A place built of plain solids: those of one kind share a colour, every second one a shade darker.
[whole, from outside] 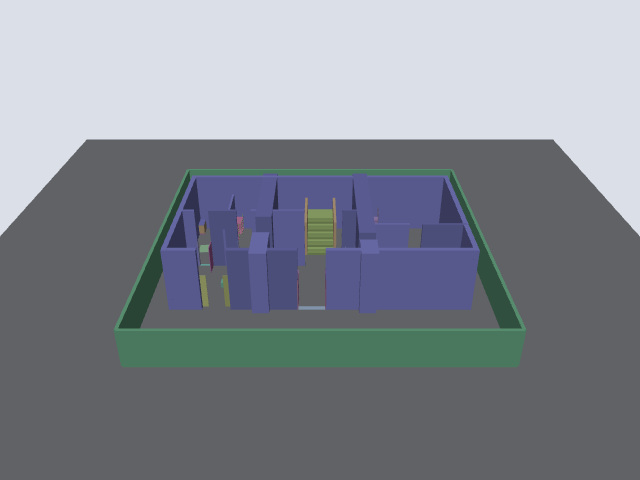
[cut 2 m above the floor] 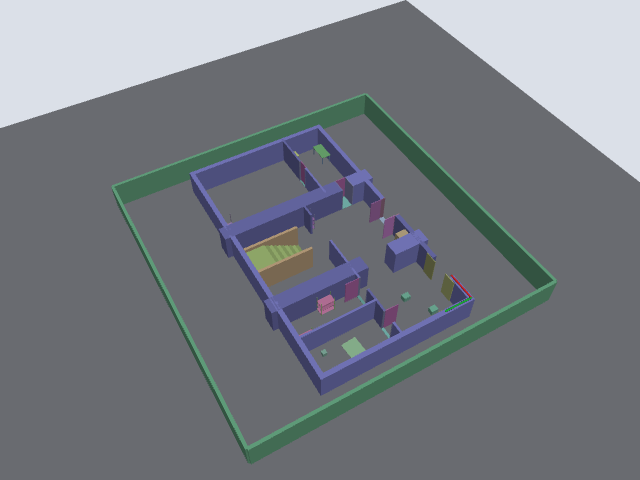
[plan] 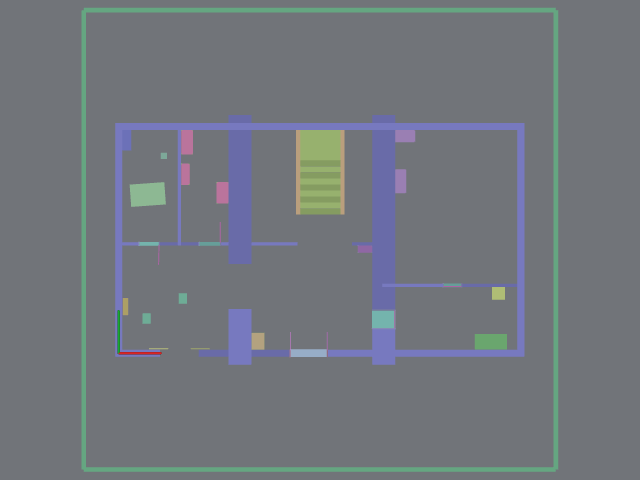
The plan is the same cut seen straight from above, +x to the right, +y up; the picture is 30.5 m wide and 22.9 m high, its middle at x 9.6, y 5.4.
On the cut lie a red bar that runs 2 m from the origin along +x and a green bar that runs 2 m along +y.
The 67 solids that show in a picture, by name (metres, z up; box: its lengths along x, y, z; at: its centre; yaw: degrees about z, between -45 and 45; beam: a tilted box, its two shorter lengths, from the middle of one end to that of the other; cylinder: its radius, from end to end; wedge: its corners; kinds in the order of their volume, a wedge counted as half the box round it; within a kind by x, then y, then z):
{
 "wall_1": {"box": [0.34, 11.16, 4.51], "at": [0.0, 5.41, 2.2]},
 "wall_2": {"box": [1.05, 0.16, 4.51], "at": [0.45, 5.22, 2.2]},
 "wall_3": {"box": [2.14, 0.34, 4.51], "at": [0.9, 0.0, 2.2]},
 "wall_4": {"box": [1.92, 0.16, 4.51], "at": [2.88, 5.22, 2.2]},
 "wall_5": {"box": [0.16, 5.76, 3.05], "at": [2.89, 8.02, 1.48]},
 "wall_6": {"box": [1.1, 2.66, 4.51], "at": [5.79, 0.78, 2.2]},
 "wall_7": {"box": [1.1, 7.12, 4.51], "at": [5.79, 7.81, 2.2]},
 "wall_8": {"box": [4.37, 0.34, 4.51], "at": [6.0, 0.0, 2.2]},
 "wall_9": {"box": [3.68, 0.16, 4.51], "at": [6.68, 5.22, 2.2]},
 "wall_10": {"box": [19.52, 0.34, 4.51], "at": [9.59, 10.82, 2.2]},
 "wall_11": {"box": [1.6, 0.16, 4.51], "at": [11.92, 5.22, 2.2]},
 "wall_12": {"box": [1.1, 1.74, 4.51], "at": [12.64, 0.32, 2.2]},
 "wall_13": {"box": [1.1, 9.32, 4.51], "at": [12.64, 6.71, 2.2]},
 "wall_14": {"box": [2.92, 0.16, 4.51], "at": [14.02, 3.23, 2.2]},
 "wall_15": {"box": [9.41, 0.34, 4.51], "at": [14.65, 0.0, 2.2]},
 "wall_16": {"box": [2.92, 0.16, 4.51], "at": [17.8, 3.23, 2.2]},
 "wall_17": {"box": [0.34, 11.16, 4.51], "at": [19.18, 5.41, 2.2]},
 "back_1": {"box": [0.22, 21.92, 2.65], "at": [-1.67, 5.41, 1.27]},
 "back_2": {"box": [22.52, 0.22, 2.65], "at": [9.59, -5.55, 1.27]},
 "back_3": {"box": [22.52, 0.22, 2.65], "at": [9.59, 16.37, 1.27]},
 "back_4": {"box": [0.22, 21.92, 2.65], "at": [20.85, 5.41, 1.27]},
 "arch_flight_1": {"box": [1.92, 0.29, 0.22], "at": [9.62, 6.75, 0.06]},
 "arch_flight_2": {"box": [1.92, 0.29, 0.4], "at": [9.62, 7.04, 0.15]},
 "arch_flight_3": {"box": [1.92, 0.29, 0.57], "at": [9.62, 7.33, 0.23]},
 "arch_flight_4": {"box": [1.92, 0.29, 0.74], "at": [9.62, 7.62, 0.32]},
 "arch_flight_5": {"box": [1.92, 0.29, 0.92], "at": [9.62, 7.91, 0.41]},
 "arch_flight_6": {"box": [1.92, 0.29, 1.09], "at": [9.62, 8.19, 0.49]},
 "arch_flight_7": {"box": [1.92, 0.29, 1.26], "at": [9.62, 8.48, 0.58]},
 "arch_flight_8": {"box": [1.92, 0.29, 1.43], "at": [9.62, 8.77, 0.67]},
 "arch_flight_9": {"box": [1.92, 0.29, 1.61], "at": [9.62, 9.06, 0.75]},
 "arch_flight_10": {"box": [1.92, 1.44, 1.78], "at": [9.62, 9.92, 0.84]},
 "stair_cheek_1": {"box": [0.2, 4.04, 2.78], "at": [8.56, 8.63, 1.34]},
 "stair_cheek_2": {"box": [0.2, 4.04, 2.78], "at": [10.68, 8.63, 1.34]},
 "leaf_door_1": {"box": [0.05, 0.95, 2.07], "at": [1.91, 4.69, 0.98], "yaw": -1.4},
 "leaf_door_2": {"box": [0.05, 1.0, 2.07], "at": [4.84, 5.77, 0.98]},
 "leaf_door_3": {"box": [0.05, 0.86, 2.07], "at": [13.16, 1.62, 0.98]},
 "leaf_door_4": {"box": [0.86, 0.05, 2.07], "at": [15.91, 3.18, 0.98]},
 "jamb_door_1": {"box": [0.06, 0.2, 2.1], "at": [1.94, 5.22, 1.0]},
 "jamb_door_2": {"box": [1.14, 0.06, 2.1], "at": [12.64, 1.17, 1.0]},
 "jamb_door_3": {"box": [1.14, 0.06, 2.1], "at": [12.64, 2.06, 1.0]},
 "hall_machine_head_1": {"box": [0.6, 0.8, 0.64], "at": [6.64, 0.57, 1.48]},
 "wc_basins_body_1": {"box": [0.42, 0.97, 0.72], "at": [0.38, 10.16, 0.45]},
 "cabinet_passage_body_1": {"box": [0.27, 0.83, 1.28], "at": [0.32, 2.23, 0.76]},
 "leaf_passage_gate_1": {"box": [0.92, 0.05, 2.42], "at": [1.9, 0.21, 1.16]},
 "leaf_passage_gate_2": {"box": [0.92, 0.05, 2.42], "at": [3.89, 0.21, 1.16]},
 "leaf_street_door_1": {"box": [0.05, 0.88, 2.32], "at": [8.19, 0.58, 1.11]},
 "leaf_street_door_2": {"box": [0.05, 0.88, 2.32], "at": [9.94, 0.58, 1.11]},
 "cycle_shelf_shelf_1": {"box": [0.41, 1.02, 0.08], "at": [3.18, 8.54, 1.03]},
 "cycle_shelf_shelf_2": {"box": [0.57, 1.17, 0.08], "at": [3.26, 10.06, 1.03]},
 "cycle_shelf_shelf_3": {"box": [0.58, 1.02, 0.03], "at": [4.95, 7.65, 0.15]},
 "cycle_shelf_shelf_4": {"box": [0.58, 1.02, 0.03], "at": [4.95, 7.65, 0.6]},
 "cycle_shelf_shelf_5": {"box": [0.58, 1.02, 0.08], "at": [4.95, 7.65, 1.03]},
 "carton_1": {"box": [0.4, 0.5, 0.43], "at": [1.33, 1.66, 0.17]},
 "carton_2": {"box": [0.4, 0.5, 0.43], "at": [3.06, 2.61, 0.17]},
 "mat_1": {"box": [1.66, 1.07, 0.06], "at": [1.38, 7.57, -0.02], "yaw": 4.1},
 "threshold_door_1": {"box": [0.92, 0.19, 0.08], "at": [1.45, 5.22, -0.01]},
 "threshold_door_2": {"box": [0.97, 0.19, 0.07], "at": [4.34, 5.22, -0.01]},
 "threshold_door_3": {"box": [1.13, 0.83, 0.08], "at": [12.64, 1.62, -0.01]},
 "threshold_door_4": {"box": [0.83, 0.19, 0.08], "at": [15.91, 3.23, -0.01]},
 "store_shelf_shelf_1": {"box": [0.53, 1.15, 0.08], "at": [13.46, 8.2, 1.03]},
 "store_shelf_shelf_2": {"box": [0.95, 0.59, 0.08], "at": [13.67, 10.35, 1.03]},
 "jamb_street_door_1": {"box": [0.06, 0.38, 2.35], "at": [9.96, 0.0, 1.12]},
 "threshold_street_door_1": {"box": [1.73, 0.37, 0.07], "at": [9.06, 0.0, -0.01]},
 "office_desk_top_1": {"box": [1.54, 0.75, 0.04], "at": [17.75, 0.55, 0.72]},
 "hall_leaflets_shelf_1": {"box": [0.7, 0.35, 0.08], "at": [11.74, 4.96, 1.03]},
 "wc_basins_top_1": {"box": [0.44, 0.99, 0.04], "at": [0.38, 10.16, 0.83]},
 "safe_top_1": {"box": [0.62, 0.62, 0.04], "at": [18.12, 2.85, 1.08]}
}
